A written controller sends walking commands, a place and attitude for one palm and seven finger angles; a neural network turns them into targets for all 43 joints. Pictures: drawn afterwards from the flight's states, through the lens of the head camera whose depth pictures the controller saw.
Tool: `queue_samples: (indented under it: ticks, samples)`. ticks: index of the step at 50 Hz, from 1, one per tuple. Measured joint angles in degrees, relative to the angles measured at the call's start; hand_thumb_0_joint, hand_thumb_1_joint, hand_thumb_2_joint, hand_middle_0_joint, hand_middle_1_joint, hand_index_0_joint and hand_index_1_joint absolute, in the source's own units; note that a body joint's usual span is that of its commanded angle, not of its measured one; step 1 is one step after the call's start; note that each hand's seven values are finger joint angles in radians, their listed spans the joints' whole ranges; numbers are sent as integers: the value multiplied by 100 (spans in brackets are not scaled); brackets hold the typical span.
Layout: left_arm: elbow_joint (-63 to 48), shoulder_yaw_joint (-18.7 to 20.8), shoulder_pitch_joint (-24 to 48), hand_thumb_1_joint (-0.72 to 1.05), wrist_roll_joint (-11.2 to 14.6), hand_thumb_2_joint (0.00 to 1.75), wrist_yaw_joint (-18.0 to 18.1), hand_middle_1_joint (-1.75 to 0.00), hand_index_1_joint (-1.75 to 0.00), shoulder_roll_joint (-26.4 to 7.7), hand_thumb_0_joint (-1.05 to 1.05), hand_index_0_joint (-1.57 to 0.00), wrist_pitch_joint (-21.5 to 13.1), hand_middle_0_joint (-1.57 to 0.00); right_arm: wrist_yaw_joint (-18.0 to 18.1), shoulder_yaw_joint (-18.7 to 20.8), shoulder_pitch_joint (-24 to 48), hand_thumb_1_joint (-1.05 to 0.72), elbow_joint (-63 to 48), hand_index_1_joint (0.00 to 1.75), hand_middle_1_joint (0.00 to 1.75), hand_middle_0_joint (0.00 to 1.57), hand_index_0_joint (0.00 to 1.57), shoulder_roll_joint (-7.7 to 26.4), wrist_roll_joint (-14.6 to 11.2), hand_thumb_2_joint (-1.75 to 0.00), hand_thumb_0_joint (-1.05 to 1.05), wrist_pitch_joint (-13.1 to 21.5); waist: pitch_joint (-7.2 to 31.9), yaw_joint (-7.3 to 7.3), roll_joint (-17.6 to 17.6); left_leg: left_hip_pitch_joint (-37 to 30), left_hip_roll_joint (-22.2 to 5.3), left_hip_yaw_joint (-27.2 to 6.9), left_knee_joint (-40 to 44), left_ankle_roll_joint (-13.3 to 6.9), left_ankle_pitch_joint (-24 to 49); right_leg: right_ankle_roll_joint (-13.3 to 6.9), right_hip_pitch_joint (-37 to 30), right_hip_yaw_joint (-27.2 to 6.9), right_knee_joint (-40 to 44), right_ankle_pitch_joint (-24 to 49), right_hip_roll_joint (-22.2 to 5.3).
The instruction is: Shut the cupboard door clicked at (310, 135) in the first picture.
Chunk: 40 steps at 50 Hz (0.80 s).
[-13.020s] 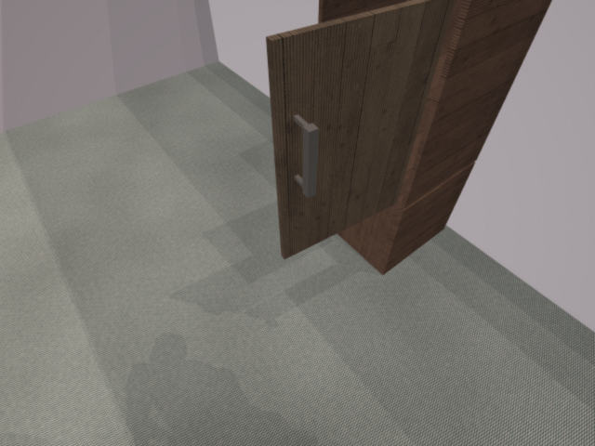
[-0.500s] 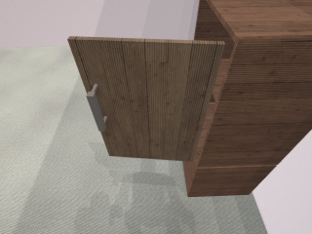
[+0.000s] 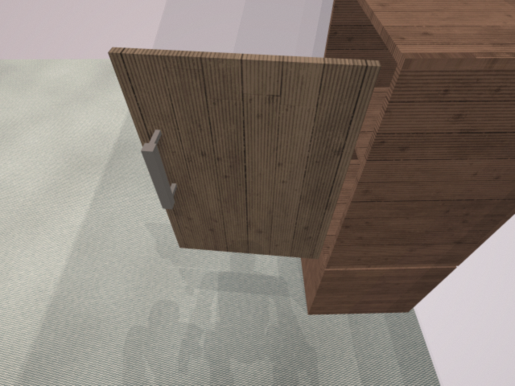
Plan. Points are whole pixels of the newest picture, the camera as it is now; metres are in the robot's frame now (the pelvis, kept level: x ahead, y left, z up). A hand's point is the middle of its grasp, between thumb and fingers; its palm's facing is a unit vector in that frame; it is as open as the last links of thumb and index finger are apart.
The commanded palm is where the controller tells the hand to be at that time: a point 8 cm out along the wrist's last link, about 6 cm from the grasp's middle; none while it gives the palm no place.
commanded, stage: look again from close up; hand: left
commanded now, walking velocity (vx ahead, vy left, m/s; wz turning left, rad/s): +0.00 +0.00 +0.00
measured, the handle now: (162, 171) +0.50 +0.22 +0.02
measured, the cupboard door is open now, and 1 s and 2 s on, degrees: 83 83 83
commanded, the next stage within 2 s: shuffle to correct the standing spot in 0.42 s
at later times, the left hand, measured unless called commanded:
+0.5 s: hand out of the picture +0.03 +0.17 -0.17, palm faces +0.01 -0.98 -0.21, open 7.4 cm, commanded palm none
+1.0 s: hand out of the picture +0.01 +0.22 -0.18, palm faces +0.04 -0.97 -0.22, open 7.4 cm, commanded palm none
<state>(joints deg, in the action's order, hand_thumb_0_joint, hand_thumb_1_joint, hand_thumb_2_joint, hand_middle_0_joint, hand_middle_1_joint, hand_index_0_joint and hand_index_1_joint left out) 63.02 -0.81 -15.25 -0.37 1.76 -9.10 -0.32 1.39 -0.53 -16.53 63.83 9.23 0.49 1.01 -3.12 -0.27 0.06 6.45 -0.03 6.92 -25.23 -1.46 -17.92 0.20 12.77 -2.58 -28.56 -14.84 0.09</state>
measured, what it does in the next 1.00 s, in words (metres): stands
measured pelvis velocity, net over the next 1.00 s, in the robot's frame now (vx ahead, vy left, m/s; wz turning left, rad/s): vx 0.02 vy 0.04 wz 0.00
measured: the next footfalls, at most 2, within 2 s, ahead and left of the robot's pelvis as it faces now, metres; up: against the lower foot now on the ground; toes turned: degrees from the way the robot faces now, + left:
none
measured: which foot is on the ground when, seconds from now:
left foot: down 0.00-1.00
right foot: down 0.00-1.00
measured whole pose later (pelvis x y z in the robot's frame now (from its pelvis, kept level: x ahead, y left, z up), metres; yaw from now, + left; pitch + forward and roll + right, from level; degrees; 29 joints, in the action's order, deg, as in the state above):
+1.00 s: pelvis +0.02 +0.04 -0.01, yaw +0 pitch -1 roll -1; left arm 62.9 -0.3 -17.0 -0.4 2.7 -9.2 0.6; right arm 1.9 -0.7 -18.0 59.1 9.4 0.7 1.4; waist -2.3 0.7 1.5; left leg 5.9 2.0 7.3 -28.6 -4.6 -22.0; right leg -1.7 15.1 0.0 -39.0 -24.7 -1.6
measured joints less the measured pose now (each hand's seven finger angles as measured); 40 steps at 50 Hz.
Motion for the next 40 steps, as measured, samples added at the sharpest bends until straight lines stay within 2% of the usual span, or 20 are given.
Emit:
queue_samples:
  ticks: [29,40]
  samples:
    - [-37,58,219,91,-10,90,-15,-30,-30,-101,0,-20,-37,-20,12,48,246,-91,81,30,30,20,20,52,7,-90,0,2,29,17,-33,-154,-59,-52,203,80,96,-74,-159,59,186,67,59]
    - [-192,179,-118,91,-57,90,-45,-30,-30,-16,0,-20,34,-20,-78,94,-96,-91,-23,30,30,20,20,100,48,-90,0,-167,91,113,15,141,-55,-126,-339,-3,-265,-28,-26,128,-63,-172,27]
